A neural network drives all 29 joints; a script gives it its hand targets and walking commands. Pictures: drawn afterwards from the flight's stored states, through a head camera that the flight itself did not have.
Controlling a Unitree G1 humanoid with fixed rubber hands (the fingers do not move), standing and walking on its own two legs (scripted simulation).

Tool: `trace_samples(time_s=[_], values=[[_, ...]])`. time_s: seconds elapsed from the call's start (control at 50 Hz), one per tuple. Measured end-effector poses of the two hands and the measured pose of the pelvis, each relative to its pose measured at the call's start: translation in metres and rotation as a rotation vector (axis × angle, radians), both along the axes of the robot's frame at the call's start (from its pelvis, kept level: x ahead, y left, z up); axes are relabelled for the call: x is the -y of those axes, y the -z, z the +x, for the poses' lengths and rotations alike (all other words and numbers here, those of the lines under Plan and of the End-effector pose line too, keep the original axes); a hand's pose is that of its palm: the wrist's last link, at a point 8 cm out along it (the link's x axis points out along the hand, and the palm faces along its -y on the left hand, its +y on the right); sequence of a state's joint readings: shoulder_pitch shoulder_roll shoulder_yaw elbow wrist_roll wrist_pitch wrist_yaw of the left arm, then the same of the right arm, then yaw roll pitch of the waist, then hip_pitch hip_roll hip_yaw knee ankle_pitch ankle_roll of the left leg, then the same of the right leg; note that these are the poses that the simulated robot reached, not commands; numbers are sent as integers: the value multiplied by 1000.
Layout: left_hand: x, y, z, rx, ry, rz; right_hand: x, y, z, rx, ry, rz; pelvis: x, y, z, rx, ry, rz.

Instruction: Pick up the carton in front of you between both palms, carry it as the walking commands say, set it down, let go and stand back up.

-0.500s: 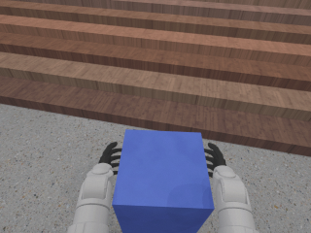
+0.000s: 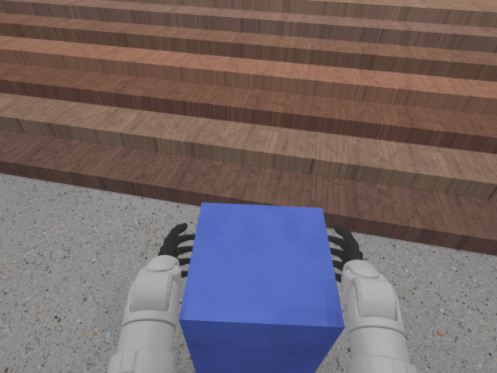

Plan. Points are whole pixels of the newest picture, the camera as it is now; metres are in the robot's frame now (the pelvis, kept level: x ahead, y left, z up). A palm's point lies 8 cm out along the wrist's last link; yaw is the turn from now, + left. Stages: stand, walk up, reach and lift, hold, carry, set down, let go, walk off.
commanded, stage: hold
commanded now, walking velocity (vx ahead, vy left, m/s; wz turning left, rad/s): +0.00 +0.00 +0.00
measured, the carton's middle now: (257, 293) +0.28 +0.00 -0.03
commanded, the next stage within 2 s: carry in 0.26 s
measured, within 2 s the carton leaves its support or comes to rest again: neither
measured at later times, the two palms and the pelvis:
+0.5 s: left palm (183, 231) +0.33 +0.13 +0.08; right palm (360, 242) +0.32 -0.17 +0.07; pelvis +0.03 -0.01 -0.01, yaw -3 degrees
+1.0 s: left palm (216, 157) +0.53 +0.09 +0.09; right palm (356, 169) +0.51 -0.21 +0.09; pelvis +0.28 -0.03 -0.01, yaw -3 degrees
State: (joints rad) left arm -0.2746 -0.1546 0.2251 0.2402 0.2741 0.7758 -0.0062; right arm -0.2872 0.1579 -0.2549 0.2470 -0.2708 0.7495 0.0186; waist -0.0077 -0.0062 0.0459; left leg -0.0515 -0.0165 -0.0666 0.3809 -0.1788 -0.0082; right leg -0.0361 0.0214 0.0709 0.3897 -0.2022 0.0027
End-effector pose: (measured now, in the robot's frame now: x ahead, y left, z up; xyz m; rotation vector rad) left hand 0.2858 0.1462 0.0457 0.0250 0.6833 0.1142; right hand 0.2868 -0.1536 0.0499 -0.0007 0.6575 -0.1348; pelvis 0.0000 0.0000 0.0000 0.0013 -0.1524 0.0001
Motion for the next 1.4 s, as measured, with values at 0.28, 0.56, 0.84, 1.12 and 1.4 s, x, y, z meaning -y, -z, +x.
trace_samples(time_s=[0.28, 0.56, 0.84, 1.12, 1.4], values=[[-3, -4, 7, 22, -10, -14, -3, -5, 7, 21, 7, 2, -3, 0, -1, -11, 5, 1], [28, -37, 61, 62, -9, -37, 28, -34, 51, 63, 50, 32, 16, 4, 55, -192, 15, 13], [21, -38, 158, -15, 0, -45, 20, -32, 140, -13, 106, 65, 6, 6, 183, -254, 69, 25], [62, -31, 311, -19, -38, -63, 62, -33, 307, -19, 79, 68, 58, 13, 348, -245, 14, -7], [42, -60, 513, 112, -53, -85, 42, -59, 507, 114, 63, 58, 41, 14, 536, -232, 35, 4]])
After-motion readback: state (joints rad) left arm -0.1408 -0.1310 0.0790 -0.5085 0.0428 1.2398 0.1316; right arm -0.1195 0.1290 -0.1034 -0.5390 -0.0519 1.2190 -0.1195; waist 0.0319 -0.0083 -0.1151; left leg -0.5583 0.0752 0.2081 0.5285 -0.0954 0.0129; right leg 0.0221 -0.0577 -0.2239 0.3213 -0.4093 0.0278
